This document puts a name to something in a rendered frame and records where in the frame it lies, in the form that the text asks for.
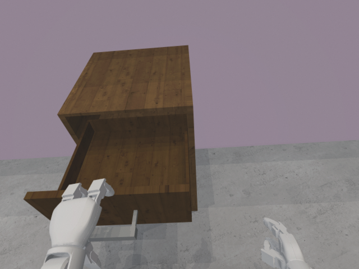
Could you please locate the handle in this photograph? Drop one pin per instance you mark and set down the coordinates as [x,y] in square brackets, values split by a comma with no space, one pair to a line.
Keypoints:
[116,233]

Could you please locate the robot right hand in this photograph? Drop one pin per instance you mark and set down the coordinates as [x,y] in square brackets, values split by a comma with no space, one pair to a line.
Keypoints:
[278,254]

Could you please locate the robot left forearm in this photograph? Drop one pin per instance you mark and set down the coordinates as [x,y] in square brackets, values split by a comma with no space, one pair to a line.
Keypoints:
[65,257]

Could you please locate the robot left hand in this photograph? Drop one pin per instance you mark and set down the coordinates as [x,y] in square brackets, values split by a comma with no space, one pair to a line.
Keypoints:
[76,217]

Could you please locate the cabinet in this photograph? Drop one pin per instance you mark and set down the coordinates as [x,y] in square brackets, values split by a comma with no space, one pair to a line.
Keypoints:
[134,83]

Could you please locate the drawer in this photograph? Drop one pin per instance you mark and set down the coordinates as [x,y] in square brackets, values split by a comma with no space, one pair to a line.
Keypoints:
[144,159]

